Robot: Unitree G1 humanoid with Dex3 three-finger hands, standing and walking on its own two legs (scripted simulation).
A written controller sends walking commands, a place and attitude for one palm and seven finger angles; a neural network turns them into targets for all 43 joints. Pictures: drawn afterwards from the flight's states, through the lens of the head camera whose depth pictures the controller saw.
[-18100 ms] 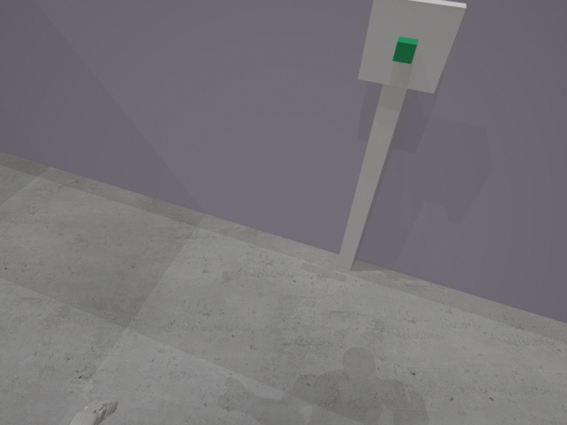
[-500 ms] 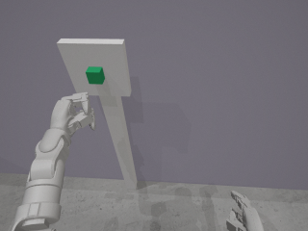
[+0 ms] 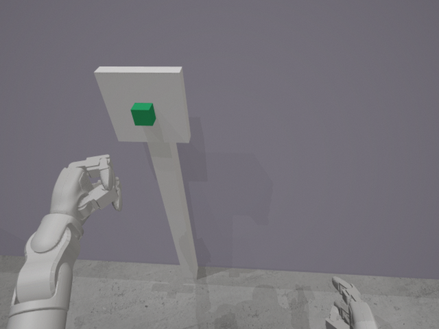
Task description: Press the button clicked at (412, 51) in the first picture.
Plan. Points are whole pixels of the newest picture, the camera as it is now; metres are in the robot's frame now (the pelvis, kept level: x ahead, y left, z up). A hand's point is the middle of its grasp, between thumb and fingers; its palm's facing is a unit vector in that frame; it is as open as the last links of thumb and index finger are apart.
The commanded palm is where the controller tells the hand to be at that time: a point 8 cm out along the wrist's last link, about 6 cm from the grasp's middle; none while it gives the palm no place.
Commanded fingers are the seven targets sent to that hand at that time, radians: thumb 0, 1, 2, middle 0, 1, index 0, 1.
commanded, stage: draw the hand back to the body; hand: left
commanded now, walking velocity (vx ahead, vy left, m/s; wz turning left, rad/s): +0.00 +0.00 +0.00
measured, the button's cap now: (144, 113) +0.51 +0.22 +0.17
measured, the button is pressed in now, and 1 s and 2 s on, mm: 0 0 0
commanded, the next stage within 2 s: step back with the hand held close in 1.02 s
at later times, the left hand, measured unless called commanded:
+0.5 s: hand (77, 213) +0.23 +0.24 +0.16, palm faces +0.36 -0.88 -0.31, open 3.1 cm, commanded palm +0.18 +0.28 +0.17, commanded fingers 0.00 0.90 0.90 -1.30 -1.50 -1.30 -1.50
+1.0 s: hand (53, 229) +0.20 +0.26 +0.16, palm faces +0.42 -0.83 -0.36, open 3.1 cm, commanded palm +0.15 +0.29 +0.18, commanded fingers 0.00 0.90 0.90 -1.30 -1.50 -1.30 -1.50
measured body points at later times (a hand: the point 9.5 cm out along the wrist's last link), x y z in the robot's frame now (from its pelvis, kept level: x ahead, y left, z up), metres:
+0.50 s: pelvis +0.01 +0.01 +0.01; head -0.01 -0.01 +0.46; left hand +0.21 +0.28 +0.18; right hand +0.19 -0.20 -0.08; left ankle +0.01 +0.13 -0.74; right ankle +0.00 -0.10 -0.74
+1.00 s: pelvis +0.02 +0.02 +0.01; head +0.00 +0.00 +0.46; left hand +0.17 +0.30 +0.18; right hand +0.22 -0.19 -0.07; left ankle +0.01 +0.13 -0.74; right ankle +0.00 -0.10 -0.74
